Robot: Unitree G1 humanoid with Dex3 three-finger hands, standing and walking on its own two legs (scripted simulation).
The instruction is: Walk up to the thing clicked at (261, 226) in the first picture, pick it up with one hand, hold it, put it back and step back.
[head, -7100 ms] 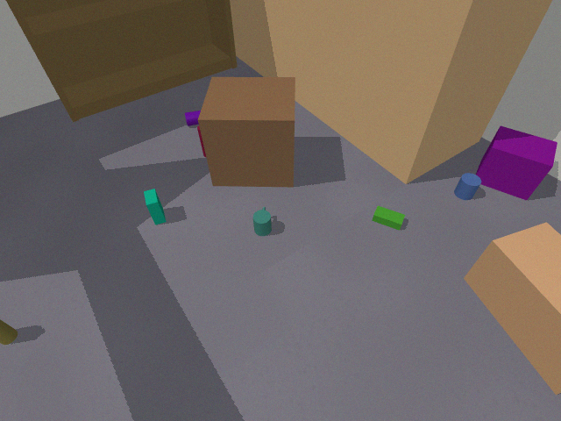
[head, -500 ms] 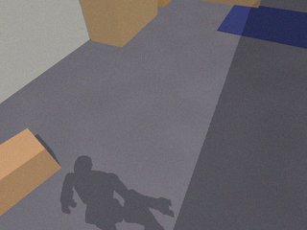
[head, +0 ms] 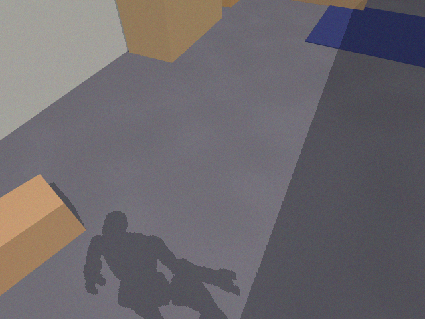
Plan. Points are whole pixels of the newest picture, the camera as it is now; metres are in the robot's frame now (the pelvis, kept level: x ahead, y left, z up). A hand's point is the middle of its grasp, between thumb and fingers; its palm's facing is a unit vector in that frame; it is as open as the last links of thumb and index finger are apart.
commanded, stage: stand
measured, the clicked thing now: out of the picture -0.53 +0.84 -0.74
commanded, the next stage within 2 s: walk up in 0.82 s
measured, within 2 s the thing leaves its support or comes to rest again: neither
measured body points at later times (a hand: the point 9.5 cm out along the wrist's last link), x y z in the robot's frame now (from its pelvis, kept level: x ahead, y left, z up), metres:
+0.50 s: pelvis +0.00 +0.00 +0.00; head +0.01 +0.00 +0.45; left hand +0.08 +0.30 -0.13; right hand +0.07 -0.30 -0.13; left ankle -0.03 +0.12 -0.75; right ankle +0.02 -0.15 -0.75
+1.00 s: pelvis +0.02 -0.02 +0.00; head +0.02 -0.03 +0.45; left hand +0.09 +0.31 -0.12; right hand +0.05 -0.34 -0.13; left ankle -0.03 +0.12 -0.75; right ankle +0.05 -0.15 -0.72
